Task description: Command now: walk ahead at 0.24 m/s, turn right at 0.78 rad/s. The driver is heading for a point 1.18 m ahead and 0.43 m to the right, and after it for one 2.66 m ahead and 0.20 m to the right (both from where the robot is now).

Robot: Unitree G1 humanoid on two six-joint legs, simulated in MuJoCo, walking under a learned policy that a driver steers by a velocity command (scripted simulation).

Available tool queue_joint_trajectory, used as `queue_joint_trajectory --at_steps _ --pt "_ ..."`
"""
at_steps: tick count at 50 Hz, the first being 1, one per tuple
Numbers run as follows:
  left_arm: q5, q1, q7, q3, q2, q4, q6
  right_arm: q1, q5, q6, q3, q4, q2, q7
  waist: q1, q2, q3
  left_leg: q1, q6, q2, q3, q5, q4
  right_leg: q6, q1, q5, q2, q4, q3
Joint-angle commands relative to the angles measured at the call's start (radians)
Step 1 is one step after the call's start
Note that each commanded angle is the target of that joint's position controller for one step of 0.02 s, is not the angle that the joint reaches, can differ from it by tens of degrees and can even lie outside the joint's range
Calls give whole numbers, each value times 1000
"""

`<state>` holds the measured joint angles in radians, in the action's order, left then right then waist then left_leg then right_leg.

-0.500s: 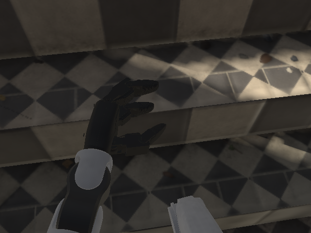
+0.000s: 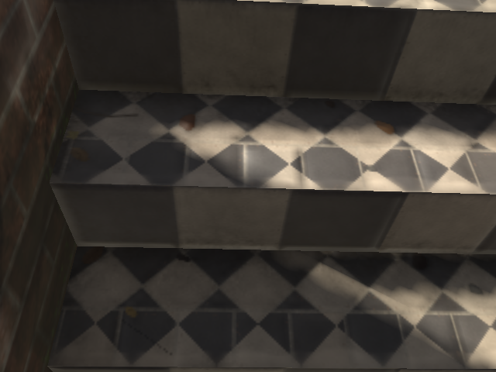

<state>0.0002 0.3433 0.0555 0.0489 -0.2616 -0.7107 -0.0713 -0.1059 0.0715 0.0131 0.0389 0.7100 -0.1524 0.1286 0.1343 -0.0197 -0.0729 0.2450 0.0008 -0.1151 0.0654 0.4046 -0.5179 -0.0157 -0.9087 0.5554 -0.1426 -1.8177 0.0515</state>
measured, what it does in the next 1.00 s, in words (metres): climbs, turning right: right foot 0.21 m higher, then left foot 0.20 m higher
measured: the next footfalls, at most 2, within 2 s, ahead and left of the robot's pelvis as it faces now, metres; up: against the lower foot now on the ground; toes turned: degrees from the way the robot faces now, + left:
right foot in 0.26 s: +0.22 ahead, -0.06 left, +0.21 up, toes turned -10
left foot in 0.66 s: +0.47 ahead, +0.12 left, +0.41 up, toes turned -35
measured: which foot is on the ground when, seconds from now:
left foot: down 0.00-0.26, up 0.28-0.64, down 0.66-1.00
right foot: up 0.00-0.24, down 0.26-0.66, up 0.68-1.00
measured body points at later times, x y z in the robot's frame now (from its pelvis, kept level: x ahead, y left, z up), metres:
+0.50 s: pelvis +0.20 +0.04 +0.18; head +0.19 +0.04 +0.63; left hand +0.28 +0.27 +0.03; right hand +0.42 -0.18 +0.20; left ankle +0.27 +0.16 -0.15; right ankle +0.18 -0.05 -0.53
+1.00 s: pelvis +0.36 +0.00 +0.37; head +0.37 +0.01 +0.82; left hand +0.69 +0.05 +0.29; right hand +0.26 -0.29 +0.28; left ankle +0.44 +0.14 -0.33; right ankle +0.25 -0.12 -0.24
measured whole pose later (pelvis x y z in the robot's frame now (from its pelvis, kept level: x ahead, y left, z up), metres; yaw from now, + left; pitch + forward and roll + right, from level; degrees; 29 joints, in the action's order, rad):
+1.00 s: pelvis +0.36 +0.00 +0.37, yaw -51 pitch +0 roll +0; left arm 0.03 0.16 0.10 0.10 -0.32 -0.59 0.09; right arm -0.13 0.04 0.07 -0.06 0.83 -0.25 0.00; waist 0.05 0.04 -0.02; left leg 0.28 -0.09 -0.22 -0.21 0.53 -0.84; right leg -0.04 -0.68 0.00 -0.06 -1.35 0.15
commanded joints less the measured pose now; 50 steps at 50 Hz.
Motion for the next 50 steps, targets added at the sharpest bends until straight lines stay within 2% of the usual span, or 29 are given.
queue_joint_trajectory --at_steps 1,3,4,6,7,8,9,10,12,13,14,15,16,17,18,19,20,22,24,26,28,30,33,34,35,37,39,45,50 --pt "-53 -315 -1 -43 100 155 -22 -356 48 -10 -72 150 -116 -33 -143 -104 17 -545 273 -254 33 -1216 40 -107 -704 181 30 -521 -21" --pt "-70 -359 15 -79 158 176 0 -459 79 -15 -58 286 -30 -53 -138 -37 29 -643 266 -289 76 -966 113 -178 -937 109 56 -595 59" --pt "-73 -353 14 -82 168 190 24 -326 95 -7 -60 278 -45 -50 -33 -13 65 -449 238 -239 -26 -941 198 -187 -865 55 101 -429 28" --pt "-11 -441 61 -108 123 269 126 -256 95 10 -82 263 -156 -73 33 -86 -36 -122 253 -173 -98 -830 379 -141 -517 -276 192 -116 -133" --pt "-4 -476 83 -126 126 338 197 -80 83 9 -112 222 -251 -42 143 -135 -35 193 244 -163 -190 -1155 485 -142 -151 -228 160 -31 -235" --pt "-32 -484 107 -105 48 327 232 -75 52 27 -129 206 -315 -27 147 -148 -76 327 206 -115 -245 -1625 443 -113 135 -283 81 1 -343" --pt "-51 -362 113 -109 65 340 255 -106 3 68 -142 201 -405 -23 193 -178 -80 154 132 -175 -227 -2049 353 -91 168 -270 67 133 -309" --pt "-56 -290 100 -116 43 311 271 -150 21 77 -135 197 -427 -23 175 -164 -100 48 116 -241 -208 -2283 306 -107 182 -316 41 225 -312" --pt "-70 -60 78 -68 -40 253 274 -213 20 49 -135 162 -421 -30 194 -266 -109 -64 156 -241 -181 -2723 11 -151 387 -225 -93 628 -309" --pt "-51 229 61 -39 -56 143 267 -184 63 15 -136 114 -387 -39 264 -186 -202 152 173 -207 -114 -2606 -349 -213 731 -330 -131 900 -124" --pt "11 441 47 -27 -119 -32 265 -208 149 -42 -94 64 -179 1 135 298 -472 513 65 99 -79 -484 -1241 -530 1104 -974 117 1024 504" --pt "73 -104 -50 73 -214 115 204 80 -82 83 -96 -128 -223 -103 62 114 -420 574 13 249 61 -272 -1695 -473 866 -100 193 1324 806" --pt "99 -145 -88 74 -196 66 185 93 -71 104 -49 -205 -103 -138 -27 81 -248 701 15 213 110 -320 -1774 -372 682 386 213 1432 827" --pt "108 -103 -104 52 -129 -8 155 109 -45 113 -26 -233 -35 -149 -64 2 -42 815 36 219 85 -298 -1853 -329 542 394 210 1444 813" --pt "30 1 2 -31 47 -38 53 -60 29 27 -55 -103 -140 -75 -6 -58 166 1054 129 246 276 -235 -1787 -336 542 107 196 1354 651" --pt "114 -138 -47 10 21 -96 94 37 -24 64 -1 -232 10 -150 -167 50 104 864 79 205 70 -286 -1874 -252 336 224 115 1402 640" --pt "119 -181 -52 9 11 -99 94 2 -38 49 18 -246 57 -175 -237 33 138 883 60 196 59 -308 -1877 -221 269 147 104 1373 497" --pt "103 -180 -36 13 -21 -114 69 65 -36 37 33 -276 70 -206 -217 63 134 911 31 207 -30 -222 -1892 -238 221 -36 61 1397 346" --pt "91 -42 -19 18 -42 -163 28 250 -37 31 42 -377 109 -234 -144 120 164 1138 26 174 -47 14 -2163 -279 329 -46 152 1527 524" --pt "64 8 -23 33 -57 -196 3 396 -33 31 56 -489 115 -256 -146 37 187 1092 31 98 10 162 -1879 -238 326 -68 175 1564 526" --pt "45 -16 -59 51 -79 -145 25 384 -45 23 54 -502 91 -231 -167 -27 91 740 3 54 -81 77 -1377 -219 273 -339 180 1681 444" --pt "14 -119 -64 89 -119 -72 48 281 -74 20 65 -427 153 -213 -218 33 -87 232 20 99 -192 138 -1068 -210 227 -944 217 1694 254" --pt "-1 -117 -35 138 -171 -37 60 33 -55 17 -9 -302 59 -207 -291 108 -297 99 51 151 -13 517 -569 -200 641 -1534 180 1184 155" --pt "-18 -248 -4 127 -130 38 44 -182 -13 34 -73 -233 -132 -198 -362 -130 -343 -1 114 -18 381 711 -250 -135 508 -1219 88 855 145" --pt "-19 -111 23 98 12 115 46 115 -26 43 -96 -257 -204 -191 -113 -413 -356 -28 202 -278 974 902 84 -63 231 -525 71 530 185" --pt "66 -94 33 95 -19 105 118 424 -80 28 -66 -265 -64 -182 6 -312 -174 327 114 -207 745 740 4 -3 236 -575 102 190 199" --pt "74 -99 24 65 -42 124 144 412 -88 33 -50 -183 2 -160 40 -147 -31 440 64 -196 405 580 -96 16 161 -598 88 129 158" --pt "22 -214 54 48 -71 175 150 61 -36 57 -106 25 -157 -130 -84 -80 108 83 52 -222 127 341 -13 -22 61 -563 74 386 120" --pt "33 -263 35 64 -104 189 139 -13 -22 81 -114 99 -207 -131 -105 -132 192 -49 72 -306 -2 99 119 -27 37 -547 115 508 162"
Velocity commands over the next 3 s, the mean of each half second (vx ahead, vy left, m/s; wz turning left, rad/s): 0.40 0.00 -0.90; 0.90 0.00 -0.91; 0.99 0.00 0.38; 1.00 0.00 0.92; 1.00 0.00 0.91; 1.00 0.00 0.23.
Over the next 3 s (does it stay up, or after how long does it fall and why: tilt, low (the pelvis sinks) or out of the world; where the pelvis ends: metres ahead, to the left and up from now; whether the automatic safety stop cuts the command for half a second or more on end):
stays up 0.44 -0.23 0.26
